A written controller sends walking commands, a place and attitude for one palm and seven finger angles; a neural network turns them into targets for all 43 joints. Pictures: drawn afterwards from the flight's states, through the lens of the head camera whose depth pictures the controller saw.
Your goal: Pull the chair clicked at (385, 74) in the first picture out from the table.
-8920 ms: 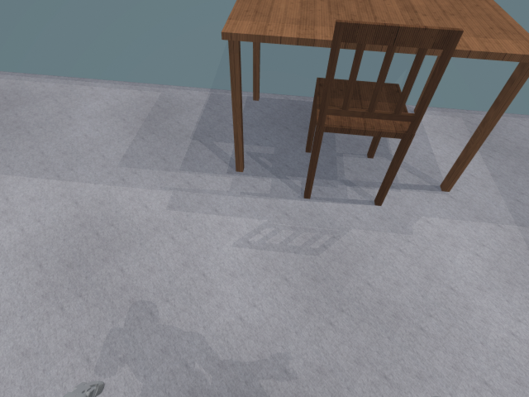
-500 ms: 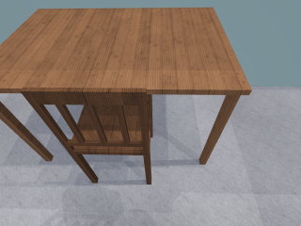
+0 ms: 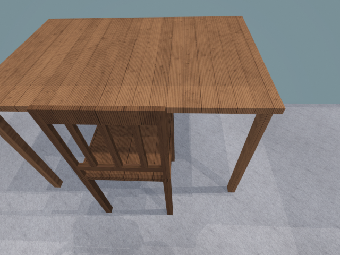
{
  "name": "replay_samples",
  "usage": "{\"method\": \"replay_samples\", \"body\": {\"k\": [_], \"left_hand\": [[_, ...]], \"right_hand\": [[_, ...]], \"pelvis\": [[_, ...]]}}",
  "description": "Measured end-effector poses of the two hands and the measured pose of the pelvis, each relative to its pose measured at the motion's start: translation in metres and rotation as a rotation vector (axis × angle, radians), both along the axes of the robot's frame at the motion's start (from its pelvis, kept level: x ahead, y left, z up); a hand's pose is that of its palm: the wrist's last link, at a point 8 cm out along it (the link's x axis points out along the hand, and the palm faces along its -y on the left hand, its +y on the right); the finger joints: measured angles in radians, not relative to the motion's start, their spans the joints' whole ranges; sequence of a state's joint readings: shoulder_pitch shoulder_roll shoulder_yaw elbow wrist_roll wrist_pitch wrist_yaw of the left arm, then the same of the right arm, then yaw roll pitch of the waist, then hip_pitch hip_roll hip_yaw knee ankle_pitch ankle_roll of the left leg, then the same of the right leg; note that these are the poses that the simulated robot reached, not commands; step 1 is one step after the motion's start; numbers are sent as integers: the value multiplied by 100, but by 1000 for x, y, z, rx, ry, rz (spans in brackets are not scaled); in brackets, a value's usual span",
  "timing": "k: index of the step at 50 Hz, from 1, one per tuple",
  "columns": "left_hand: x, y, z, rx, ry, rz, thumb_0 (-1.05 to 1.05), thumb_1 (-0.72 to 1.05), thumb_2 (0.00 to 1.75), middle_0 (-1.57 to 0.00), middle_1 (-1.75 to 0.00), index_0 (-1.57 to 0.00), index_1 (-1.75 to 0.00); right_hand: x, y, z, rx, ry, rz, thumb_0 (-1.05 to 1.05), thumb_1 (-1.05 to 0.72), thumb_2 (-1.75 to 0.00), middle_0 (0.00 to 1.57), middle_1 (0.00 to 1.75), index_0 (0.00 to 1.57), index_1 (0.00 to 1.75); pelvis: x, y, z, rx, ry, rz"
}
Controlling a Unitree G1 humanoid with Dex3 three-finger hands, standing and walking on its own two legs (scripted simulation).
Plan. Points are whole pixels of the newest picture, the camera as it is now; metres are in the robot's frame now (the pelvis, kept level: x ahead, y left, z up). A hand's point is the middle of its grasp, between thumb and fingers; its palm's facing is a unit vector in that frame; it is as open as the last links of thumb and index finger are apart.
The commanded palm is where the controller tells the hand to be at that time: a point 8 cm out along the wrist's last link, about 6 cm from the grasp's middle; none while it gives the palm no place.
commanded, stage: look again from close up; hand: left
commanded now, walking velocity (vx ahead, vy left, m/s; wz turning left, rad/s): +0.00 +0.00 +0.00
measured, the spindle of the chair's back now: (111, 146) +0.47 +0.24 -0.11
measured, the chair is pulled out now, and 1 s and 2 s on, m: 0.00 0.00 0.00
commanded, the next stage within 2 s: raise the hand toward the chair's back in 0.14 s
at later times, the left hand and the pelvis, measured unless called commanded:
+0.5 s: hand (98, 227) +0.18 +0.17 +0.00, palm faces +0.06 -1.00 +0.02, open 8.0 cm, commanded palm +0.10 +0.23 -0.07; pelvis -0.05 +0.01 -0.04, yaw +1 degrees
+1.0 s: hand (92, 251) +0.14 +0.20 -0.06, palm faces -0.04 -1.00 -0.03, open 12.2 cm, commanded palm +0.11 +0.25 -0.05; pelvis -0.08 +0.02 -0.10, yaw +2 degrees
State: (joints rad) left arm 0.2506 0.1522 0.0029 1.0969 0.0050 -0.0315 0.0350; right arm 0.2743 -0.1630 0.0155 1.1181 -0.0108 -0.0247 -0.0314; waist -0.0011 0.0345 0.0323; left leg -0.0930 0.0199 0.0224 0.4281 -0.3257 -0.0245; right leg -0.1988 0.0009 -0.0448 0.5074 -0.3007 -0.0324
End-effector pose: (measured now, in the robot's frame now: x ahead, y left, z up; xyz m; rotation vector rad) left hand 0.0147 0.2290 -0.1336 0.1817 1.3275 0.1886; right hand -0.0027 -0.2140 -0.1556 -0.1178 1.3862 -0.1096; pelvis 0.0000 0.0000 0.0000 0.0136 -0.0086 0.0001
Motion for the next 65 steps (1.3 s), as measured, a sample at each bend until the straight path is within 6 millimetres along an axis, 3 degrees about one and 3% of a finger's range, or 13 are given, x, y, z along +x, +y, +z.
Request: {"method": "replay_samples", "body": {"k": [13,15,21,24,28,32,34,39,43,47,51,55,65], "left_hand": [[-20,-1,-4,-19,32,3,0,91,90,-20,-30,-20,-30],[3,7,12,-15,-140,95,1,92,89,-20,-30,-20,-30],[115,16,111,-10,-949,34,2,87,87,-19,-29,-19,-29],[140,4,130,-119,-1253,-74,1,82,85,-18,-28,-18,-28],[130,-13,108,-236,-1393,-238,0,73,82,-18,-27,-18,-27],[96,-7,62,-255,-1253,-175,0,64,78,-17,-26,-18,-26],[78,3,52,-205,-1205,-121,1,59,76,-17,-25,-17,-25],[65,20,71,-91,-1296,-132,1,47,71,-16,-24,-16,-24],[85,18,81,-131,-1344,-223,1,37,67,-14,-22,-14,-22],[105,16,76,-195,-1248,-259,1,28,63,-14,-21,-14,-21],[111,23,78,-180,-1197,-210,1,19,59,-13,-19,-13,-19],[111,30,86,-132,-1224,-185,0,10,55,-12,-18,-12,-18],[119,34,85,-139,-1237,-211,0,-14,45,-10,-14,-10,-14]], "right_hand": [[-8,0,6,-13,12,5,0,-91,-90,20,30,20,30],[-1,-5,11,-49,-77,6,1,-92,-90,20,30,20,30],[62,-25,36,-129,-519,58,2,-92,-90,21,30,21,30],[99,-32,49,-152,-708,102,2,-92,-90,20,30,20,30],[139,-33,60,-168,-890,168,1,-91,-90,20,30,20,30],[165,-21,58,-163,-966,218,1,-91,-90,20,30,20,30],[171,-9,51,-147,-972,238,1,-91,-90,20,30,20,30],[163,23,17,-78,-898,294,1,-91,-90,20,30,20,30],[140,41,-14,-17,-795,287,1,-91,-90,21,30,21,30],[111,44,-30,6,-697,214,1,-90,-90,21,30,21,30],[89,34,-28,-21,-639,144,2,-90,-90,21,30,21,31],[82,17,-22,-75,-622,128,2,-90,-90,21,30,21,31],[113,-8,-2,-167,-681,144,2,-90,-90,21,30,21,30]], "pelvis": [[-10,2,2,-7,2,0],[-14,4,0,-11,4,-6],[-35,12,-14,-2,68,36],[-48,12,-32,6,140,19],[-63,12,-64,12,204,5],[-72,12,-88,6,234,13],[-74,13,-96,-6,241,21],[-80,13,-107,-44,263,48],[-85,15,-111,-60,281,58],[-84,18,-107,-57,290,49],[-79,20,-99,-47,290,36],[-74,23,-94,-45,294,35],[-62,24,-92,-49,301,37]]}}
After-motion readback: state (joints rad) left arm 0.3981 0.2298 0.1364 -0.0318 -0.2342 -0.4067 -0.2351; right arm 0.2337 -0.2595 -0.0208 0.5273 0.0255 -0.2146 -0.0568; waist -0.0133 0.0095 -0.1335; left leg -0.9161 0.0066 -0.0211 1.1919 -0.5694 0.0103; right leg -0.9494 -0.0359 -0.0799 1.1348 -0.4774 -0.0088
